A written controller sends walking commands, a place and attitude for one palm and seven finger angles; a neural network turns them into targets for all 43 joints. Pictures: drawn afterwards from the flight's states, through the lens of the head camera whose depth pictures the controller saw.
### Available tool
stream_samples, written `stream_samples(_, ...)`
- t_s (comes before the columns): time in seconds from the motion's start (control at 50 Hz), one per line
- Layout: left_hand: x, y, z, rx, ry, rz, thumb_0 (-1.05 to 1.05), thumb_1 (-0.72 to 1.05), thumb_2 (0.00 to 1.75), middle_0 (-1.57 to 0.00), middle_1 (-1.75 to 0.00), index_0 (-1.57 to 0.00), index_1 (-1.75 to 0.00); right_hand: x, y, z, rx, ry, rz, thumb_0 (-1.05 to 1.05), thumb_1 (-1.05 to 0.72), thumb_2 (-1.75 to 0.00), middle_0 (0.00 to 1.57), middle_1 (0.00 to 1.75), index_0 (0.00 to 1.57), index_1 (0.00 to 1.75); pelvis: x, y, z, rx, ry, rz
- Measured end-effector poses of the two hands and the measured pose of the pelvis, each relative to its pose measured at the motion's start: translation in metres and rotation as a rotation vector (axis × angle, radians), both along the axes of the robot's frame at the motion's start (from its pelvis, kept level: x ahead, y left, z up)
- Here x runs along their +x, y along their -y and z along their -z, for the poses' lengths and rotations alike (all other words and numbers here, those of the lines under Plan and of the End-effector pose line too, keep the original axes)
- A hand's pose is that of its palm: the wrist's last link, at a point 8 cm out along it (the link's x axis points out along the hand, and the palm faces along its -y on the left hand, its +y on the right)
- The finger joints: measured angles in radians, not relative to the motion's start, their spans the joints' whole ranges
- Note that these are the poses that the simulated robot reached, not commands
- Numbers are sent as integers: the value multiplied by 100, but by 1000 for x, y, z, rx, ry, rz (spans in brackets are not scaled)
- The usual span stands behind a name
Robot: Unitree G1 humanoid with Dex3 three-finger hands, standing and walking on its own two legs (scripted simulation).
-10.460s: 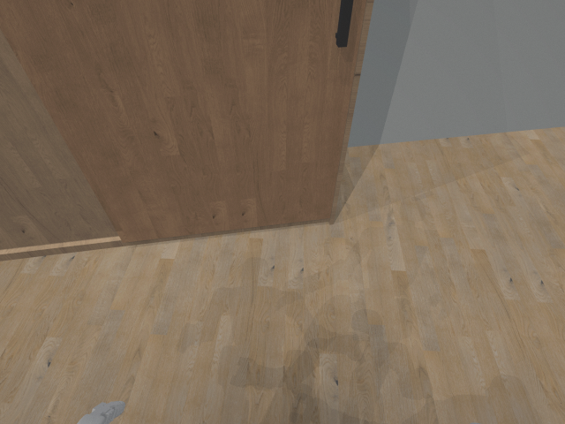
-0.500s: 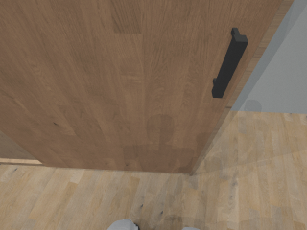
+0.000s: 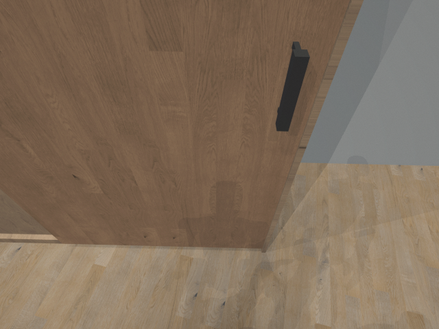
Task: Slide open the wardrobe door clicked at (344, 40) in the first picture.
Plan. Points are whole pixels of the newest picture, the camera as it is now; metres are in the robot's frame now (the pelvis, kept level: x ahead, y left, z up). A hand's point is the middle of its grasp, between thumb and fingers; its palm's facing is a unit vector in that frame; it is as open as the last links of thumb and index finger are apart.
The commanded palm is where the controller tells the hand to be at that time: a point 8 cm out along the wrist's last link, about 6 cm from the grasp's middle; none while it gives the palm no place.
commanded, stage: come to a stop and stand still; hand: right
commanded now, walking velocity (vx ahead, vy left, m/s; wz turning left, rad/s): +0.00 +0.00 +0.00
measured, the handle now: (288, 88) +0.52 -0.11 +0.17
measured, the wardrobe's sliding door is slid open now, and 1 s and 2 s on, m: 0.00 0.00 0.00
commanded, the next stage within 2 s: look again from close up in 0.54 s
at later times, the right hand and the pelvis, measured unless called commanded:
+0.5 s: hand out of the picture -0.05 -0.14 -0.18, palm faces +0.04 +0.99 -0.13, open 7.3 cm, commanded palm none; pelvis -0.03 +0.01 +0.00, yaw +0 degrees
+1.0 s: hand out of the picture +0.02 -0.20 -0.17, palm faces +0.02 +0.97 -0.22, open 7.4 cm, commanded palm none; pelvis +0.00 -0.01 +0.00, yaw +0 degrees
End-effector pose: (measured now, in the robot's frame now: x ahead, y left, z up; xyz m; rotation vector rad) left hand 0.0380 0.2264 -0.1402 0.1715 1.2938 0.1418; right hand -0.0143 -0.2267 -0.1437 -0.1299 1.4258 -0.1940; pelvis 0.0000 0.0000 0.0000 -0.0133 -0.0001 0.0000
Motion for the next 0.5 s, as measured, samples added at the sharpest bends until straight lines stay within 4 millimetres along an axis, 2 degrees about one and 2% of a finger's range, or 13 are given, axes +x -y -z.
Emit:
stream_samples(0.12, -32, -3, 1, -22, -50, -21, 0, 93, 90, -20, -30, -20, -30, -19, -16, -4, 22, -15, -18, 1, -91, -90, 20, 30, 20, 30, -10, -5, -4, 6, 21, 4)
stream_samples(0.28, -73, 2, -1, -40, -119, -36, 0, 91, 90, -20, -30, -20, -30, -21, -35, 3, 65, 24, -27, 0, -91, -90, 20, 30, 20, 30, -21, -12, -5, 11, 34, 5)
stream_samples(0.4, -96, 9, -1, -53, -162, -54, 0, 91, 90, -20, -30, -20, -30, -29, -38, 4, 74, 16, -24, 1, -91, -90, 20, 30, 20, 30, -26, -14, -5, 14, 29, 7)
stream_samples(0.5, -107, 15, 0, -62, -188, -62, 0, 91, 90, -20, -30, -20, -30, -37, -38, 4, 74, -2, -15, 1, -91, -90, 20, 30, 20, 30, -28, -13, -5, 15, 21, 8)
